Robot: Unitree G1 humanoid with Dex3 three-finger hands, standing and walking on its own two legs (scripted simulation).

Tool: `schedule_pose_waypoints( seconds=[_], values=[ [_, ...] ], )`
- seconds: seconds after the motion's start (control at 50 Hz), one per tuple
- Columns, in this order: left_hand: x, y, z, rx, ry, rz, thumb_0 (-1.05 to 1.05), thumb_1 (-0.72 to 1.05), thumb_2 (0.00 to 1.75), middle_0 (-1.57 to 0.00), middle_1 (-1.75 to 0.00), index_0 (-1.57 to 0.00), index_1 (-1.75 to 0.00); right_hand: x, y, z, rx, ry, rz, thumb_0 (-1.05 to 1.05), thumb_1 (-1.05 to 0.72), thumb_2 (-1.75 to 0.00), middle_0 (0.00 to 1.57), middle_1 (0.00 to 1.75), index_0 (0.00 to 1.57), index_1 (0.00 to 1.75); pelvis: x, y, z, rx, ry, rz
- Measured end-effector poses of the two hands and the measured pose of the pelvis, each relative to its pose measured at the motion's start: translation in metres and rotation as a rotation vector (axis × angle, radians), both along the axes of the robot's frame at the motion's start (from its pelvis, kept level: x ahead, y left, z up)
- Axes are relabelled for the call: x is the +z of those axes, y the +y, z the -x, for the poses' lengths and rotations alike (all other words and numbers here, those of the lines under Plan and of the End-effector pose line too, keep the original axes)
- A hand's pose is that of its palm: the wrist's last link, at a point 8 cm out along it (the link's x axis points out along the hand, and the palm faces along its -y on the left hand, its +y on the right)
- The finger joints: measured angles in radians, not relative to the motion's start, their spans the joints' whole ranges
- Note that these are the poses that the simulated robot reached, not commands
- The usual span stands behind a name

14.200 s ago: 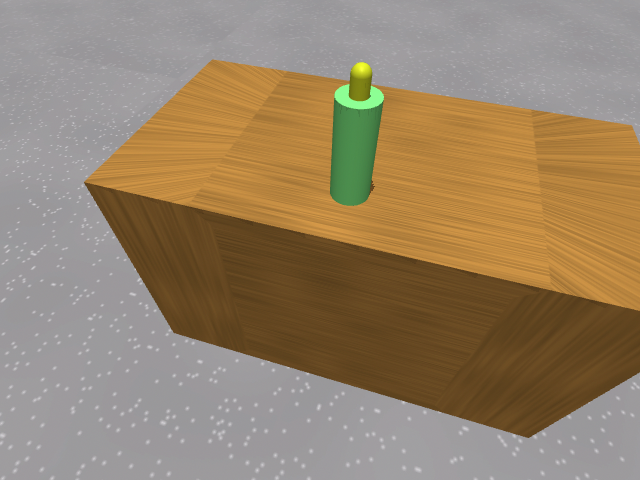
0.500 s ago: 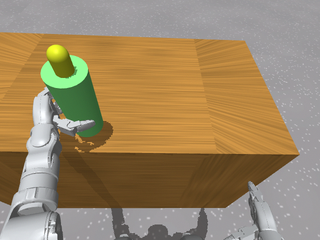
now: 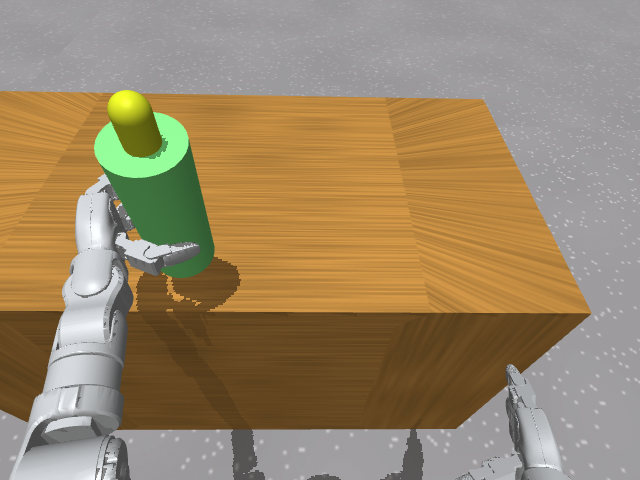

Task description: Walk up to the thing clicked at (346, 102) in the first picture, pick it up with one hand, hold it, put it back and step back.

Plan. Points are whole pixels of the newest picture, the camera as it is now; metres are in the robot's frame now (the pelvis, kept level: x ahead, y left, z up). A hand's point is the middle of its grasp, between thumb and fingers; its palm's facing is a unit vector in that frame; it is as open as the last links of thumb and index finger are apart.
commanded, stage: lift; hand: left
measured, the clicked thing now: (162, 194) +0.41 +0.16 +0.17
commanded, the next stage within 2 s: hold in 0.94 s
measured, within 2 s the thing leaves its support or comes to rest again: neither
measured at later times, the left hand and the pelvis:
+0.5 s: hand (137, 202) +0.37 +0.18 +0.19, palm faces +0.19 -0.98 -0.07, open 11.5 cm; pelvis +0.00 -0.01 +0.01, yaw +1 degrees
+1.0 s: hand (111, 197) +0.34 +0.18 +0.23, palm faces +0.19 -0.98 -0.06, open 11.5 cm; pelvis +0.00 -0.01 +0.02, yaw +2 degrees
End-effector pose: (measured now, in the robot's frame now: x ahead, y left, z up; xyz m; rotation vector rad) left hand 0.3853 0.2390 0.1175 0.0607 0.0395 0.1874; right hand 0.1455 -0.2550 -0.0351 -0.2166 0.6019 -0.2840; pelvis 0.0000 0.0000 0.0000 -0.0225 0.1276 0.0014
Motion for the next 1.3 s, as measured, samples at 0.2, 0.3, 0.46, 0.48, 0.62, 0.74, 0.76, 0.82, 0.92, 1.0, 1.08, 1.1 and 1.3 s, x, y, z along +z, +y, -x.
schedule_pose_waypoints(
  seconds=[0.2, 0.3, 0.46, 0.48, 0.62, 0.74, 0.76, 0.82, 0.92, 1.0, 1.08, 1.1, 1.3],
  values=[
    [0.046, -0.002, 0.016, 0.015, -0.045, -0.019, -0.08, -0.61, 0.81, -0.6, -1.09, -0.72, -1.2, -0.006, 0.008, -0.009, 0.017, -0.02, -0.045, -0.01, 0.52, -0.06, 0.05, 0.05, 0.05, 0.05, 0.006, -0.003, -0.006, 0.011, -0.046, -0.003],
    [0.06, -0.006, 0.024, 0.008, -0.032, -0.017, -0.07, -0.61, 0.81, -0.6, -1.1, -0.72, -1.21, -0.008, 0.01, -0.012, 0.035, -0.034, -0.06, -0.01, 0.52, -0.06, 0.06, 0.05, 0.05, 0.05, 0.009, -0.004, -0.007, 0.015, -0.07, -0.007],
    [0.073, -0.014, 0.041, 0.004, -0.013, -0.001, -0.07, -0.61, 0.8, -0.6, -1.11, -0.71, -1.21, -0.01, 0.006, -0.014, 0.035, -0.051, -0.059, -0.01, 0.52, -0.05, 0.06, 0.05, 0.05, 0.05, 0.013, -0.007, -0.005, 0.021, -0.102, -0.013],
    [0.074, -0.014, 0.043, 0.005, -0.01, -0.001, -0.07, -0.61, 0.8, -0.6, -1.11, -0.72, -1.21, -0.009, 0.005, -0.014, 0.033, -0.053, -0.057, -0.01, 0.52, -0.05, 0.06, 0.05, 0.05, 0.05, 0.014, -0.008, -0.005, 0.022, -0.105, -0.014],
    [0.086, -0.016, 0.058, 0.009, -0.015, -0.009, -0.07, -0.61, 0.8, -0.6, -1.11, -0.72, -1.21, -0.008, -0.002, -0.015, 0.019, -0.079, -0.041, -0.01, 0.52, -0.06, 0.05, 0.05, 0.05, 0.05, 0.016, -0.009, -0.002, 0.026, -0.124, -0.016],
    [0.096, -0.016, 0.069, 0.001, -0.02, -0.011, -0.06, -0.61, 0.79, -0.61, -1.11, -0.72, -1.21, -0.008, -0.001, -0.017, 0.023, -0.097, -0.041, -0.01, 0.51, -0.06, 0.05, 0.05, 0.05, 0.05, 0.018, -0.01, 0.0, 0.032, -0.137, -0.017],
    [0.098, -0.016, 0.07, 0.001, -0.019, -0.013, -0.06, -0.61, 0.79, -0.61, -1.11, -0.72, -1.21, -0.009, -0.001, -0.018, 0.024, -0.1, -0.042, -0.01, 0.51, -0.06, 0.05, 0.05, 0.05, 0.05, 0.018, -0.01, 0.001, 0.032, -0.138, -0.017],
    [0.103, -0.016, 0.074, -0.004, -0.025, -0.014, -0.06, -0.61, 0.78, -0.61, -1.11, -0.72, -1.21, -0.009, 0.0, -0.018, 0.021, -0.109, -0.044, -0.01, 0.51, -0.06, 0.05, 0.05, 0.05, 0.05, 0.018, -0.01, 0.001, 0.034, -0.142, -0.018],
    [0.111, -0.015, 0.079, -0.002, -0.035, 0.001, -0.05, -0.61, 0.78, -0.61, -1.1, -0.72, -1.21, -0.01, 0.001, -0.018, 0.017, -0.116, -0.041, -0.01, 0.5, -0.06, 0.05, 0.05, 0.05, 0.05, 0.019, -0.008, 0.002, 0.037, -0.147, -0.019],
    [0.115, -0.014, 0.08, 0.001, -0.036, -0.002, -0.05, -0.61, 0.78, -0.61, -1.1, -0.73, -1.21, -0.008, 0.001, -0.017, 0.014, -0.126, -0.039, -0.01, 0.5, -0.06, 0.06, 0.05, 0.05, 0.05, 0.019, -0.007, 0.003, 0.037, -0.15, -0.019],
    [0.119, -0.013, 0.082, -0.002, -0.039, 0.0, -0.05, -0.61, 0.78, -0.61, -1.1, -0.73, -1.2, -0.006, 0.002, -0.017, 0.013, -0.138, -0.038, -0.01, 0.5, -0.06, 0.06, 0.05, 0.05, 0.05, 0.02, -0.006, 0.003, 0.036, -0.153, -0.019],
    [0.12, -0.013, 0.082, -0.002, -0.04, 0.0, -0.05, -0.61, 0.78, -0.62, -1.1, -0.73, -1.2, -0.006, 0.002, -0.017, 0.013, -0.141, -0.037, -0.01, 0.5, -0.06, 0.05, 0.05, 0.05, 0.05, 0.02, -0.006, 0.003, 0.036, -0.154, -0.018],
    [0.125, -0.011, 0.088, -0.011, -0.035, -0.006, -0.04, -0.61, 0.77, -0.63, -1.08, -0.74, -1.19, 0.0, 0.009, -0.02, 0.023, -0.181, -0.047, -0.01, 0.49, -0.06, 0.05, 0.05, 0.05, 0.05, 0.021, -0.002, 0.003, 0.035, -0.164, -0.015]
  ],
)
